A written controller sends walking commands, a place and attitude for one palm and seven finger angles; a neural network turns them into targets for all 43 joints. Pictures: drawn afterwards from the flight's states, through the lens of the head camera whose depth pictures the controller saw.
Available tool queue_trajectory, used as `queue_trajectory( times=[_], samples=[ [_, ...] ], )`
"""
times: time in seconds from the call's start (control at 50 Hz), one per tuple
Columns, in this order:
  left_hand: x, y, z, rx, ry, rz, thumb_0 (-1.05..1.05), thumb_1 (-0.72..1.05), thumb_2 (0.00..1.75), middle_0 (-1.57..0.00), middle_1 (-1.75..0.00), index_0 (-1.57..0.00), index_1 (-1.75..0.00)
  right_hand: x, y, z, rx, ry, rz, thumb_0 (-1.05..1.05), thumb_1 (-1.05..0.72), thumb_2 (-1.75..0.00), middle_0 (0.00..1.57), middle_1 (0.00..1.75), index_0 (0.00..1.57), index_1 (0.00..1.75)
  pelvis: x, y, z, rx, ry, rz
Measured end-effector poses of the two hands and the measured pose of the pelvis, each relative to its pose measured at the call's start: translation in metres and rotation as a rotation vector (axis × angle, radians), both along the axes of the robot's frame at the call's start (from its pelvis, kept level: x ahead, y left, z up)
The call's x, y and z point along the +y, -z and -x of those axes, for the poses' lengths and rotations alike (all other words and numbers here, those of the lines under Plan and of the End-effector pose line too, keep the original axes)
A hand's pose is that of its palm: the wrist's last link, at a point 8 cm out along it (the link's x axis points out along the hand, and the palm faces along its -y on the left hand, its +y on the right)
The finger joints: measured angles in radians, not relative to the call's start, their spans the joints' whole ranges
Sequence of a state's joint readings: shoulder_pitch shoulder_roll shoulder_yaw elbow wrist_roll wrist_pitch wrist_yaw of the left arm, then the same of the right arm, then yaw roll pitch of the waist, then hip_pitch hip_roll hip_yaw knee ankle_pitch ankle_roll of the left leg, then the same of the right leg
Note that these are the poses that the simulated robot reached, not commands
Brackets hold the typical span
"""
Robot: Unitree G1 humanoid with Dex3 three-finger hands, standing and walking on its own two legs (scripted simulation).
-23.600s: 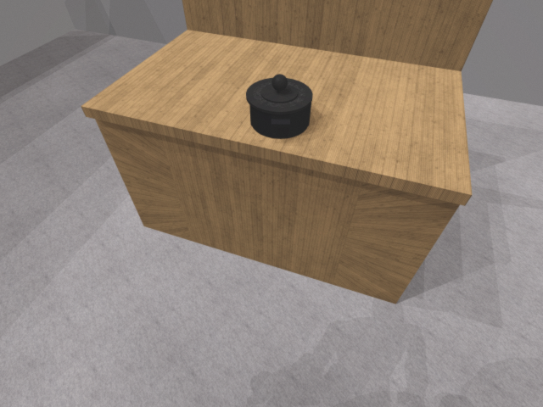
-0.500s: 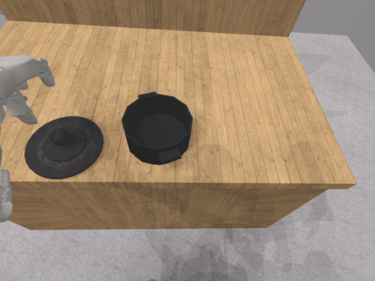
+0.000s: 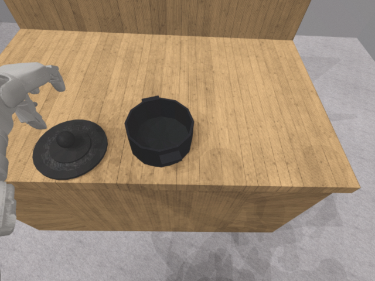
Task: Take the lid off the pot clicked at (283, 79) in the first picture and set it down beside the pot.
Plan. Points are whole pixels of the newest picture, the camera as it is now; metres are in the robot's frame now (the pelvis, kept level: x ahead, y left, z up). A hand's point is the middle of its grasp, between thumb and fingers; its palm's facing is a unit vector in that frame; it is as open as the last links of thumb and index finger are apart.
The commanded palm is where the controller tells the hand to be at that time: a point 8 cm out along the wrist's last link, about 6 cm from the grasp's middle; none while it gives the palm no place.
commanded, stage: draw the hand back to the body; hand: left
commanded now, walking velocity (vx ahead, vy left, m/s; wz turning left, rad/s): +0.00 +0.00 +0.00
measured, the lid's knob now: (65, 139) +0.47 +0.31 -0.04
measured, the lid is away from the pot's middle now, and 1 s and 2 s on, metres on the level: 0.25 0.25 0.25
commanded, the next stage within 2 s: step back with the hand held close in 2.00 s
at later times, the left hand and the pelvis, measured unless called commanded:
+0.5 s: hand (52, 99) +0.42 +0.24 +0.16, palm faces +0.35 -0.89 -0.30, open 10.8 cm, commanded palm +0.35 +0.28 +0.18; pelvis +0.01 -0.03 +0.01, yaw +0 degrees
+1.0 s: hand (50, 135) +0.33 +0.22 +0.17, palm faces +0.46 -0.84 -0.28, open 8.6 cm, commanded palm +0.28 +0.25 +0.18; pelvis +0.02 -0.07 +0.01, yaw +0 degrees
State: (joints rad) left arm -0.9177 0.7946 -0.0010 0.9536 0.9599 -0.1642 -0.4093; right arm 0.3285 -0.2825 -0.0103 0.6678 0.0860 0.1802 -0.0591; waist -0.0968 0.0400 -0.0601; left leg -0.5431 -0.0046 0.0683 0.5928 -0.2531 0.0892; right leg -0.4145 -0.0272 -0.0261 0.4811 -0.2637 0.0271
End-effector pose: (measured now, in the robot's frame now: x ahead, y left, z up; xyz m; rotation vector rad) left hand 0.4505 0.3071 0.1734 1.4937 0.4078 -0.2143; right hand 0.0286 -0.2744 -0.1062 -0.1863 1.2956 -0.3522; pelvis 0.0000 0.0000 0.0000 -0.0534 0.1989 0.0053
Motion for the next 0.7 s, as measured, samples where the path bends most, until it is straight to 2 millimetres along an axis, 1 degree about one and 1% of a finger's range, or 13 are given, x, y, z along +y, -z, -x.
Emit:
queue_trajectory(
  times=[0.12,0.18,0.24,0.26,0.32,0.36,0.4,0.44,0.5,0.56,0.7],
  samples=[
    [-0.004,0.002,0.016,0.001,0.008,-0.005,0.0,0.04,0.55,-0.33,-0.92,-0.33,-0.92,0.002,0.001,-0.019,-0.04,-0.027,-0.032,0.01,-0.9,-0.9,0.2,0.3,0.2,0.3,-0.003,-0.002,0.001,-0.025,-0.005,-0.006],
    [-0.007,-0.001,0.026,-0.025,0.023,-0.004,0.0,0.04,0.55,-0.33,-0.92,-0.34,-0.92,0.003,0.0,-0.033,-0.076,-0.048,-0.044,0.01,-0.9,-0.9,0.2,0.3,0.2,0.3,-0.005,-0.004,0.001,-0.038,-0.011,-0.009],
    [-0.006,-0.001,0.036,-0.032,0.012,0.007,0.0,0.04,0.55,-0.33,-0.92,-0.33,-0.92,0.004,-0.001,-0.05,-0.118,-0.072,-0.059,0.01,-0.9,-0.9,0.2,0.3,0.2,0.3,-0.007,-0.005,0.002,-0.051,-0.013,-0.012],
    [-0.006,-0.001,0.04,-0.086,-0.018,0.147,0.0,0.04,0.55,-0.33,-0.92,-0.34,-0.92,0.005,-0.003,-0.055,-0.139,-0.082,-0.06,0.01,-0.91,-0.9,0.2,0.3,0.2,0.3,-0.008,-0.005,0.003,-0.065,-0.014,-0.012],
    [-0.013,-0.004,0.051,-0.357,-0.109,0.614,0.0,0.04,0.55,-0.33,-0.92,-0.34,-0.92,0.01,-0.009,-0.07,-0.204,-0.137,-0.051,0.01,-0.91,-0.9,0.2,0.3,0.2,0.3,-0.011,-0.008,0.002,-0.115,-0.008,-0.019],
    [-0.017,0.0,0.056,-0.494,-0.185,0.833,0.0,0.03,0.55,-0.33,-0.92,-0.34,-0.92,0.012,-0.014,-0.078,-0.236,-0.167,-0.045,0.01,-0.91,-0.9,0.2,0.3,0.2,0.3,-0.016,-0.01,0.0,-0.134,-0.004,-0.023],
    [-0.02,0.003,0.06,-0.589,-0.254,0.974,0.0,0.04,0.55,-0.33,-0.92,-0.34,-0.92,0.012,-0.02,-0.086,-0.271,-0.188,-0.038,0.01,-0.91,-0.9,0.2,0.3,0.2,0.3,-0.02,-0.011,-0.003,-0.149,-0.002,-0.025],
    [-0.021,0.002,0.063,-0.666,-0.3,1.05,0.0,0.04,0.55,-0.33,-0.91,-0.33,-0.91,0.01,-0.025,-0.093,-0.313,-0.198,-0.032,0.01,-0.9,-0.9,0.2,0.3,0.2,0.3,-0.024,-0.012,-0.006,-0.161,0.002,-0.025],
    [-0.024,-0.001,0.071,-0.743,-0.336,1.104,0.0,0.07,0.57,-0.32,-0.89,-0.33,-0.89,0.003,-0.03,-0.101,-0.367,-0.2,-0.029,0.01,-0.9,-0.9,0.2,0.3,0.2,0.3,-0.029,-0.013,-0.011,-0.174,0.008,-0.027],
    [-0.026,-0.003,0.082,-0.784,-0.351,1.117,0.0,0.11,0.58,-0.32,-0.86,-0.32,-0.86,-0.006,-0.031,-0.107,-0.394,-0.201,-0.028,0.01,-0.9,-0.9,0.2,0.3,0.2,0.3,-0.034,-0.013,-0.016,-0.182,0.01,-0.029],
    [-0.031,-0.004,0.108,-0.817,-0.391,1.097,0.01,0.24,0.63,-0.3,-0.77,-0.3,-0.77,-0.027,-0.026,-0.115,-0.394,-0.207,-0.025,0.01,-0.9,-0.9,0.2,0.3,0.2,0.3,-0.046,-0.013,-0.021,-0.198,0.004,-0.036]
  ],
)
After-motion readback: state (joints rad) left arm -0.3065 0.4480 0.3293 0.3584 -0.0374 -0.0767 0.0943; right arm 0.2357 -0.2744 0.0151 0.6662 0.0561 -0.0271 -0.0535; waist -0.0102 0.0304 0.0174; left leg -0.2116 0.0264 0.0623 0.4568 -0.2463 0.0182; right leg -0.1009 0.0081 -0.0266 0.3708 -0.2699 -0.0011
